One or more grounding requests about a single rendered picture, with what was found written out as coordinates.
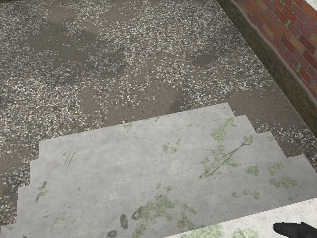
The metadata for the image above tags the robot right hand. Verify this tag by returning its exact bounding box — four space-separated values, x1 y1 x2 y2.
273 222 317 238

